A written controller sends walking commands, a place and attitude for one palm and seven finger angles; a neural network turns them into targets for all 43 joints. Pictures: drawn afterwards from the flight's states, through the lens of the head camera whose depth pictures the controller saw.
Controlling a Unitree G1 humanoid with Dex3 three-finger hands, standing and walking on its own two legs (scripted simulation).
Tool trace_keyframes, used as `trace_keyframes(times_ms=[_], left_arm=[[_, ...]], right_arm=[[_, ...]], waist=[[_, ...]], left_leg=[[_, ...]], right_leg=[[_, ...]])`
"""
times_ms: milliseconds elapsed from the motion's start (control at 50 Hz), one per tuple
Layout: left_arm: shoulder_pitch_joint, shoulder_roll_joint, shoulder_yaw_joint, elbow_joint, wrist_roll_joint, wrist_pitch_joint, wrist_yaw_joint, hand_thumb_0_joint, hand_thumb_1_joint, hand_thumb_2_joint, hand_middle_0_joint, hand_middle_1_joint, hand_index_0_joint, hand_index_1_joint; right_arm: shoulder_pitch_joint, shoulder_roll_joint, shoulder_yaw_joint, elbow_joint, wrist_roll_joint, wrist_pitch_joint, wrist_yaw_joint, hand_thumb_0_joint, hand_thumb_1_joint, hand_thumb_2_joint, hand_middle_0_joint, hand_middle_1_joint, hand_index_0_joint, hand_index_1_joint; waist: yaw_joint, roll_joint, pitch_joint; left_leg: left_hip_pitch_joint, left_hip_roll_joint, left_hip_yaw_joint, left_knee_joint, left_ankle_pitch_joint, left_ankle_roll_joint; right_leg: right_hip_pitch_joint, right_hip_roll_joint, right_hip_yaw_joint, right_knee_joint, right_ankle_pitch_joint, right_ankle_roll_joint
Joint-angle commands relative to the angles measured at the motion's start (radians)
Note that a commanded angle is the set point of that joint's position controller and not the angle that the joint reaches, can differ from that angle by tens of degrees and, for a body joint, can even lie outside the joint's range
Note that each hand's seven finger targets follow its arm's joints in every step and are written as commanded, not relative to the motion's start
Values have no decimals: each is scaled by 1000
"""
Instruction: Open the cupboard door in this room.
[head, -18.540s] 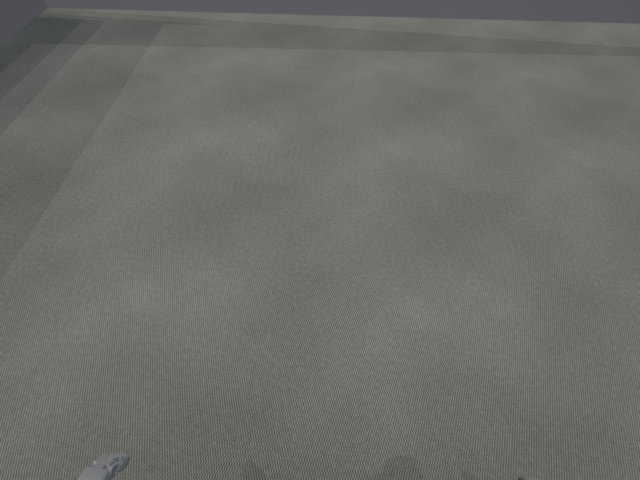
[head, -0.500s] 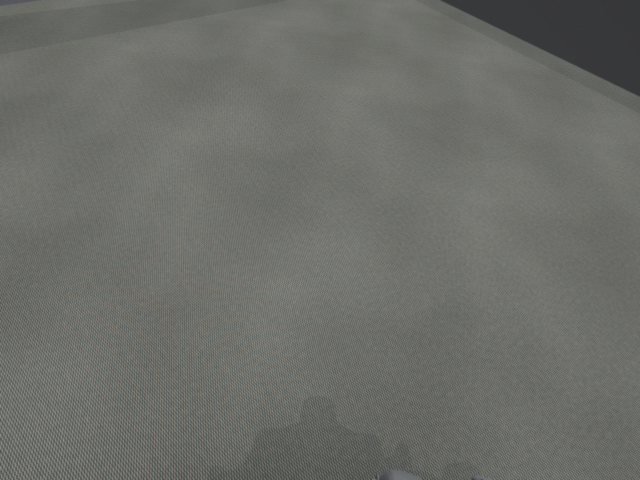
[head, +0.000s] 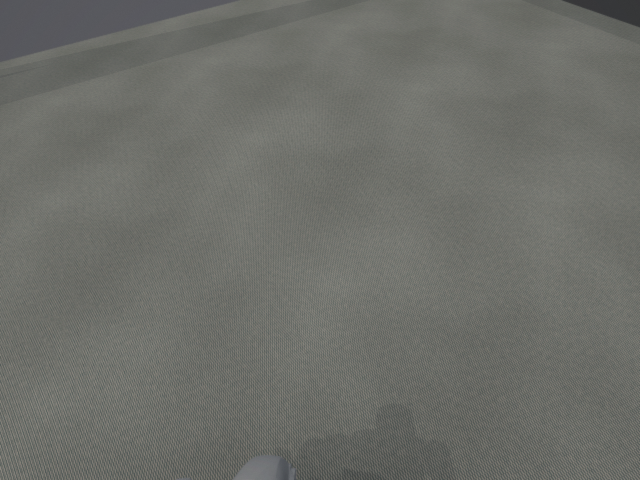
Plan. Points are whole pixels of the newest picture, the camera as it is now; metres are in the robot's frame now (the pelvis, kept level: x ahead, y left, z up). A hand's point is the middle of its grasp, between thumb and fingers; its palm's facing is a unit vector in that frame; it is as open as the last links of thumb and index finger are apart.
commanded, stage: turn or walk to find it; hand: left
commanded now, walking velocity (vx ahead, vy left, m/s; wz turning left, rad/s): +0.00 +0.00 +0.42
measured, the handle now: out of the picture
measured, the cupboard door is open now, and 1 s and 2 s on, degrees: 0 0 0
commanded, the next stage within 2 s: stand and wait in 1.24 s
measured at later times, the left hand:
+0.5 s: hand out of the picture -0.01 +0.28 -0.17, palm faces +0.24 -0.94 -0.23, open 7.4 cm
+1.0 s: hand out of the picture -0.03 +0.20 -0.15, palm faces +0.42 -0.87 -0.27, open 7.4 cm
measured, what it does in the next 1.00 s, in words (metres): steps on the spot, turning left: left foot, then right foot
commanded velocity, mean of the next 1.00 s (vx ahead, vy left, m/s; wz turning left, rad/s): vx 0.00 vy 0.00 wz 0.42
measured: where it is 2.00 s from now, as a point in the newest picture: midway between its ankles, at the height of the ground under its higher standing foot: outside the picture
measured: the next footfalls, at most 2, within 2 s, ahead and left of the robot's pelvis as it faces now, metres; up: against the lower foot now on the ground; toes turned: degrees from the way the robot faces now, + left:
left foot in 0.26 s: -0.01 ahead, +0.16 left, +0.00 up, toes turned +11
right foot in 0.74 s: +0.05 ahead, -0.08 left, +0.00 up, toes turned +14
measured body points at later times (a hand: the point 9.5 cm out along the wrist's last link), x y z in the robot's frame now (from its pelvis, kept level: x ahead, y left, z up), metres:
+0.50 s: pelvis -0.02 +0.06 +0.00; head +0.01 +0.09 +0.45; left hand -0.02 +0.33 -0.15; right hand +0.12 -0.16 -0.13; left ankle -0.05 +0.15 -0.74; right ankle -0.02 -0.10 -0.66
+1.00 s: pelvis -0.02 +0.00 +0.00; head +0.02 -0.02 +0.45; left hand -0.05 +0.24 -0.13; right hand +0.11 -0.23 -0.17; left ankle -0.13 +0.14 -0.65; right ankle +0.01 -0.09 -0.74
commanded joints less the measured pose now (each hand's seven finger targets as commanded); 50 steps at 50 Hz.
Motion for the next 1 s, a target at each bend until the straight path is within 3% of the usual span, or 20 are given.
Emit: trace_keyframes(times_ms=[0, 120, 180, 200, 220, 240, 260, 320, 380, 540, 600, 660, 680, 700, 720, 740, 760, 800, 840, 980], left_arm=[[25, 209, 60, -63, 7, -24, 18, 0, 900, 900, -200, -300, -200, -300], [90, 268, 77, -29, 16, -15, 13, 0, 900, 900, -200, -300, -200, -300], [62, 277, 82, -21, 12, -8, 11, 0, 900, 900, -200, -300, -200, -300], [46, 267, 80, -24, 3, -2, 10, 0, 900, 900, -200, -300, -200, -300], [57, 224, 72, -41, -7, 6, 7, 0, 900, 900, -200, -300, -200, -300], [27, 156, 50, -75, -8, 11, 0, 0, 900, 900, -200, -300, -200, -300], [-21, 164, 46, -83, -2, 23, 4, 0, 900, 900, -200, -300, -200, -300], [-57, 177, 56, -50, -2, 31, -3, 0, 900, 900, -200, -300, -200, -300], [-8, 176, 53, -22, -2, 23, -11, 0, 900, 900, -200, -300, -200, -300], [-82, 160, 43, -63, -6, 20, -1, 0, 900, 900, -200, -300, -200, -300], [-70, 147, 41, -71, -12, 14, 1, 0, 900, 900, -200, -300, -200, -300], [21, 158, 44, -49, -13, 1, 2, 0, 900, 900, -200, -300, -200, -300], [53, 174, 50, -39, -11, -8, 4, 0, 900, 900, -200, -300, -200, -300], [81, 235, 59, -36, 0, -19, 10, 0, 900, 900, -200, -300, -200, -300], [101, 311, 76, -40, 11, -25, 16, 0, 900, 900, -200, -300, -200, -300], [100, 310, 74, -52, 3, -17, 18, 0, 900, 900, -200, -300, -200, -300], [33, 267, 74, -66, 0, -20, 23, 0, 900, 900, -200, -300, -200, -300], [-53, 224, 58, -89, -3, -17, 18, 0, 900, 900, -200, -300, -200, -300], [-55, 190, 52, -89, -2, -24, 16, 0, 900, 900, -200, -300, -200, -300], [66, 223, 63, -48, 10, -27, 17, 0, 900, 900, -200, -300, -200, -300]], right_arm=[[-37, -47, -5, -74, 4, -21, 0, 0, -900, -900, 200, 300, 200, 300], [-114, -24, 16, -96, 16, -39, -4, 0, -900, -900, 200, 300, 200, 300], [-45, -30, 18, -82, 19, -54, -8, 0, -900, -900, 200, 300, 200, 300], [-2, -48, 15, -70, 18, -61, -7, 0, -900, -900, 200, 300, 200, 300], [32, -116, 2, -68, 13, -73, -8, 0, -900, -900, 200, 300, 200, 300], [57, -205, -20, -74, 8, -74, -14, 0, -900, -900, 200, 300, 200, 300], [79, -235, -25, -61, 7, -63, -19, 0, -900, -900, 200, 300, 200, 300], [-45, -154, -1, -81, 2, -68, -40, 0, -900, -900, 200, 300, 200, 300], [-61, -137, 8, -91, 8, -79, -41, 0, -900, -900, 200, 300, 200, 300], [1, -142, -7, -88, 3, -72, -37, 0, -900, -900, 200, 300, 200, 300], [-26, -146, -9, -99, -1, -65, -35, 0, -900, -900, 200, 300, 200, 300], [-64, -140, -14, -108, 3, -61, -31, 0, -900, -900, 200, 300, 200, 300], [-67, -122, -13, -110, 9, -61, -29, 0, -900, -900, 200, 300, 200, 300], [-47, -76, -6, -117, 18, -63, -22, 0, -900, -900, 200, 300, 200, 300], [-58, -24, 4, -144, 18, -64, -20, 0, -900, -900, 200, 300, 200, 300], [-85, -74, -11, -151, 13, -50, -23, 0, -900, -900, 200, 300, 200, 300], [-66, -76, -15, -123, 7, -33, -21, 0, -900, -900, 200, 300, 200, 300], [-29, -67, -18, -84, 3, -22, -9, 0, -900, -900, 200, 300, 200, 300], [2, -54, -14, -68, 3, -22, -1, 0, -900, -900, 200, 300, 200, 300], [-81, -42, 3, -84, 7, -24, -3, 0, -900, -900, 200, 300, 200, 300]], waist=[[50, -226, -29], [96, -262, -70], [52, -249, -118], [23, -182, -135], [3, 0, -169], [-14, 272, -139], [-36, 200, -134], [7, 174, -48], [29, 110, -87], [-4, 81, -101], [6, 113, -105], [51, 101, -131], [68, 53, -144], [77, -106, -171], [92, -353, -144], [99, -271, -115], [64, -255, -72], [23, -186, -12], [11, -191, -22], [66, -219, -50]], left_leg=[[-44, 37, 18, -55, -24, -19], [72, 32, 97, -364, -126, -7], [221, 18, 130, -601, 4, 4], [335, 22, 119, -736, 146, 15], [465, 138, -41, -822, 280, 59], [528, 359, -318, -854, 575, 154], [453, 418, -303, -848, 613, 228], [361, 286, -205, -844, 571, 215], [424, 227, -132, -821, 647, 196], [456, 241, -237, -802, 649, 235], [380, 222, -268, -780, 642, 228], [295, 174, -264, -717, 564, 186], [217, 132, -245, -675, 446, 146], [73, 57, -172, -563, 231, 88], [-84, -77, -21, -345, -182, 28], [-38, -42, -47, -163, -251, 32], [-29, -19, -87, -56, -192, 34], [-40, 2, -55, 54, -77, 23], [-42, 12, -30, 65, -9, 9], [-20, 38, 27, -134, -66, -22]], right_leg=[[53, -246, 157, -215, 155, -92], [118, -286, 131, -128, 361, -127], [93, -274, 77, -21, 395, -78], [25, -244, 34, 54, 327, -30], [-116, -164, -16, 218, 150, 30], [-355, -40, -21, 411, -318, 98], [-336, -41, 67, 520, -370, 84], [-353, -43, 134, 609, -205, 87], [-343, -21, 125, 611, -135, 101], [-309, 6, 139, 427, -180, 111], [-193, 34, 124, 272, -185, 99], [-24, 55, 101, 29, -16, 90], [93, 34, 108, -95, 94, 85], [243, -111, 238, -168, 140, 47], [271, -349, 479, -193, 287, -66], [113, -418, 470, -209, 323, -145], [23, -359, 418, -242, 185, -146], [-27, -259, 291, -238, 87, -98], [-2, -217, 198, -217, 171, -74], [107, -255, 150, -180, 315, -108]])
